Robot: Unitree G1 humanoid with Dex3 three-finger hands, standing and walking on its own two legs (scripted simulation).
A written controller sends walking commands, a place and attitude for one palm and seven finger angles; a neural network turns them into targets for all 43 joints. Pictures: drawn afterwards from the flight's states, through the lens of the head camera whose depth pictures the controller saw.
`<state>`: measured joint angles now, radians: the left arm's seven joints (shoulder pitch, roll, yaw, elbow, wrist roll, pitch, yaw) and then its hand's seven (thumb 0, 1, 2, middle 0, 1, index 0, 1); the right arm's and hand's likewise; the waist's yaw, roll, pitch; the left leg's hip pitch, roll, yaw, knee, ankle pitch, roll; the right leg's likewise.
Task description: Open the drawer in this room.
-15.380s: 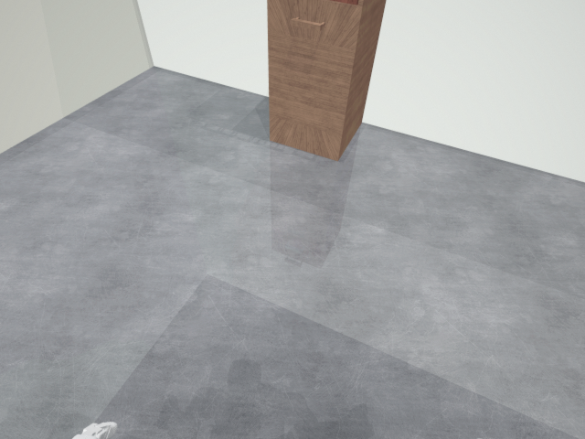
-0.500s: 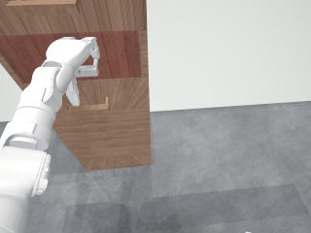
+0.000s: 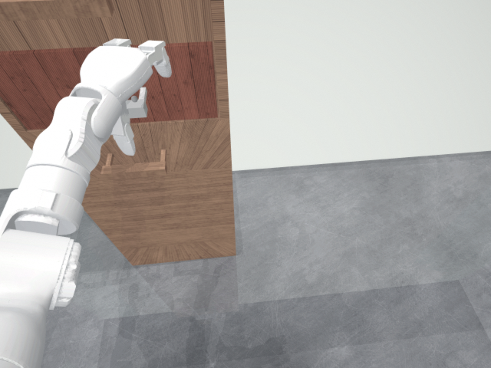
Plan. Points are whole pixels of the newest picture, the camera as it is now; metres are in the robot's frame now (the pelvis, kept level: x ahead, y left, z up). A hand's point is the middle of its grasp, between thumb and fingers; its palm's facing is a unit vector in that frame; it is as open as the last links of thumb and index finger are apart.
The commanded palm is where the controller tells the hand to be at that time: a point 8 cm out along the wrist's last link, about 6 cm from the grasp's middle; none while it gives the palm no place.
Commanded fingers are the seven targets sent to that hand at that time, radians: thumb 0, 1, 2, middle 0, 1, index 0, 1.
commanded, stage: move the hooked fingers above the handle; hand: left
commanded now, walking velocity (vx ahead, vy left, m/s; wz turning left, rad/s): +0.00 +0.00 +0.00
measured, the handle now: (107, 102) +0.55 +0.24 +0.11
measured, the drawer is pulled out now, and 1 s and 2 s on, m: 0.00 0.00 0.00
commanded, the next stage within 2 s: lift the fingers back up to retry in 1.68 s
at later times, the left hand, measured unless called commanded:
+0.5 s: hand (86, 126) +0.46 +0.23 +0.14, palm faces -0.14 +0.03 -0.99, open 13.8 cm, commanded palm +0.48 +0.24 +0.22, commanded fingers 0.00 -0.50 0.30 -0.30 -1.20 -0.30 -1.20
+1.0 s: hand (54, 115) +0.47 +0.28 +0.15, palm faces -0.16 +0.05 -0.99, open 13.8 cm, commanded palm +0.48 +0.25 +0.22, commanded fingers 0.00 -0.50 0.30 -0.30 -1.20 -0.30 -1.20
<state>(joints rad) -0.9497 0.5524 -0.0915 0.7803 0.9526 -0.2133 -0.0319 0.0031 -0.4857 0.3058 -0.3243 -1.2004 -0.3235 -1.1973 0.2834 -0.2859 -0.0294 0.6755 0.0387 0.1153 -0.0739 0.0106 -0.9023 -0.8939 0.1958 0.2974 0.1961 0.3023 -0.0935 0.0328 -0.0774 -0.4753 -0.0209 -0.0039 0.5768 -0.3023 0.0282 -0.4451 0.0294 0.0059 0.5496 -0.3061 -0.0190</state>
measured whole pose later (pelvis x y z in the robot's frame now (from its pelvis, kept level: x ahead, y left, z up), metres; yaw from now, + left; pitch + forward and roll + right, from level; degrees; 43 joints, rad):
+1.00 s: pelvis -0.01 +0.00 +0.00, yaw -1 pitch +11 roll -1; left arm -1.00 0.71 -0.08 1.03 1.03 -0.03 -0.13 0.00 -0.49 0.31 -0.34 -1.22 -0.32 -1.22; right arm 0.35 -0.24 0.01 0.67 0.07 0.14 -0.10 0.01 -0.90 -0.89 0.20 0.30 0.20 0.30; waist -0.09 0.04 -0.07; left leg -0.46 -0.01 0.01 0.53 -0.27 0.03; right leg -0.43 0.04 0.02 0.51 -0.27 -0.02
